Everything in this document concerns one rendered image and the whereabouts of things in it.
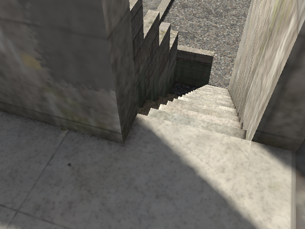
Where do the stairs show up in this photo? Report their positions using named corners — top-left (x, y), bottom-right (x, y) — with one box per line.
top-left (148, 84), bottom-right (247, 139)

